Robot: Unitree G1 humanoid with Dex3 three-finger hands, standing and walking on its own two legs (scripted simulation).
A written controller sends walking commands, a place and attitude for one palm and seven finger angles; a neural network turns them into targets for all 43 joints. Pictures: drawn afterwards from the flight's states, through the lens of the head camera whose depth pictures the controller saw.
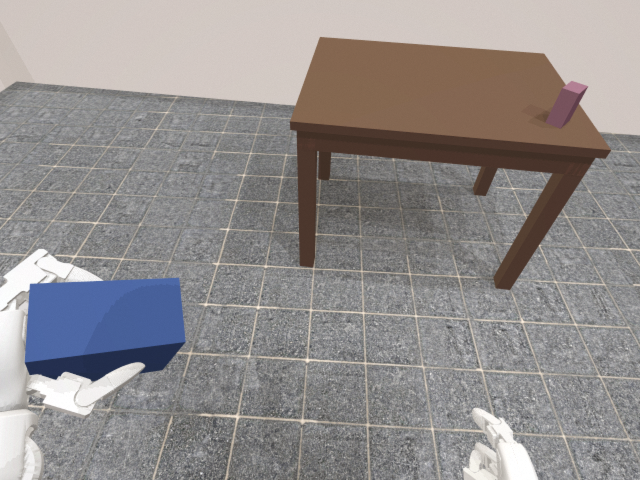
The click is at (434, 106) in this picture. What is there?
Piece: table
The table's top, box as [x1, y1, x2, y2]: [290, 37, 610, 158]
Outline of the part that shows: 290,120 290,129 602,158 605,158 610,150 579,104 570,120 560,129 544,122 561,88 565,84 543,53 320,37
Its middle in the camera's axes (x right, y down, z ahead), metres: +0.39 -0.52 +1.32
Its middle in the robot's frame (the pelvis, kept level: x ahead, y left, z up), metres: +1.35 -0.31 -0.11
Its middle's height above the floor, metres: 0.66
